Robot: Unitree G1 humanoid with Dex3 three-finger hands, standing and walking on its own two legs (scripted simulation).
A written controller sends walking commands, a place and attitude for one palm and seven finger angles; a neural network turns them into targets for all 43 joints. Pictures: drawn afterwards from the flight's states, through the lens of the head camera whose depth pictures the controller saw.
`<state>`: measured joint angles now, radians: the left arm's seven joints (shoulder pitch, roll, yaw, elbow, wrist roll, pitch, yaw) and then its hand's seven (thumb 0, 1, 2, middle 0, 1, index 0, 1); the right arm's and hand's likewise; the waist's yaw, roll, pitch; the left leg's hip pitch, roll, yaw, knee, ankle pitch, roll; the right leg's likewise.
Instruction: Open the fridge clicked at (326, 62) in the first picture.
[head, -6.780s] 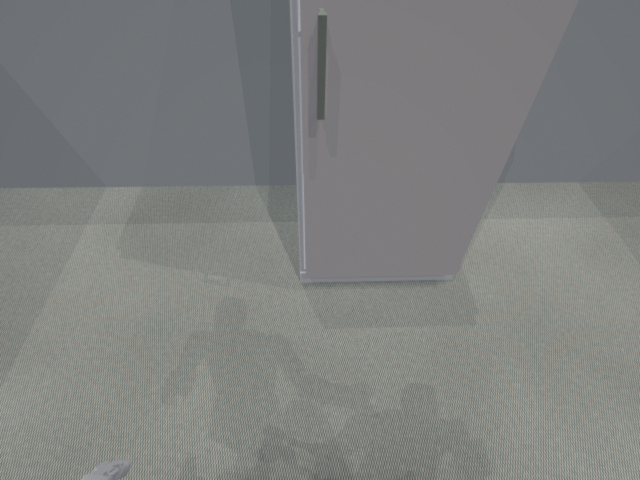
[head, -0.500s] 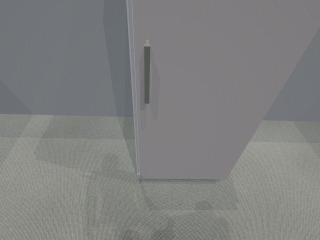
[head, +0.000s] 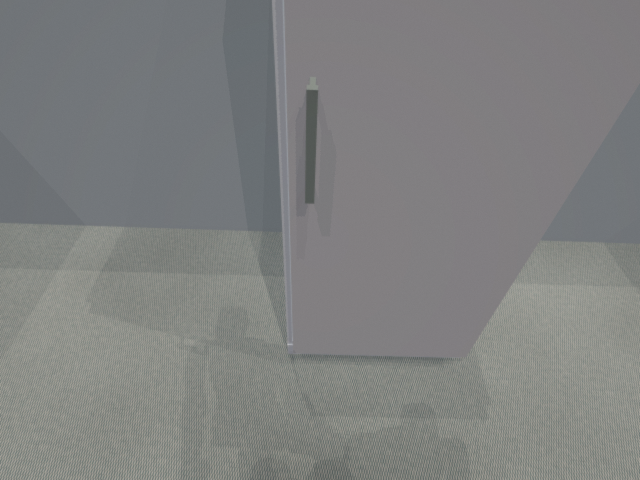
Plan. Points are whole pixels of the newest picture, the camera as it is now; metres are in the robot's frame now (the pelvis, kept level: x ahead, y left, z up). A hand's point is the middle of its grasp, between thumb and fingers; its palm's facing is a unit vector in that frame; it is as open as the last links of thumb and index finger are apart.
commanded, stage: look again from close up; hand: left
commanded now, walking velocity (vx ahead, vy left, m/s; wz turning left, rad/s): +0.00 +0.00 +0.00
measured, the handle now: (311, 145) +0.62 +0.06 +0.11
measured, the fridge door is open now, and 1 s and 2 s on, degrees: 0 0 0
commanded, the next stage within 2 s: none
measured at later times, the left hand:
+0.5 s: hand out of the picture -0.07 +0.16 -0.18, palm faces +0.08 -0.99 -0.14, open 7.4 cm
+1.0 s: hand out of the picture -0.04 +0.16 -0.18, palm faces +0.04 -0.99 -0.11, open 7.3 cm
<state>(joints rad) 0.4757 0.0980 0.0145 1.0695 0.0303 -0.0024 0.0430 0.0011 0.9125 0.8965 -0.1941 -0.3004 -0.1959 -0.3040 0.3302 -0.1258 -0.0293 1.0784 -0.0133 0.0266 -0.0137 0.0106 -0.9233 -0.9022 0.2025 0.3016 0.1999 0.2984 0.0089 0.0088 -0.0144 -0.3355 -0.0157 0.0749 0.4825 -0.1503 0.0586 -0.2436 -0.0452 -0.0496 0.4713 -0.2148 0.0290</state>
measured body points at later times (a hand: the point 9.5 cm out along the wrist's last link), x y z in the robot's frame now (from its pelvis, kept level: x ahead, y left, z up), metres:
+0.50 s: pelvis +0.00 +0.01 +0.00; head -0.03 +0.03 +0.45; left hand -0.07 +0.21 -0.17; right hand -0.01 -0.21 -0.16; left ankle +0.09 +0.07 -0.74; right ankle +0.03 -0.15 -0.73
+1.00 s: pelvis +0.00 +0.03 +0.00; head -0.01 +0.04 +0.45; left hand -0.04 +0.22 -0.17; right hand -0.05 -0.17 -0.15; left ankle +0.08 +0.08 -0.74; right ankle -0.04 -0.10 -0.74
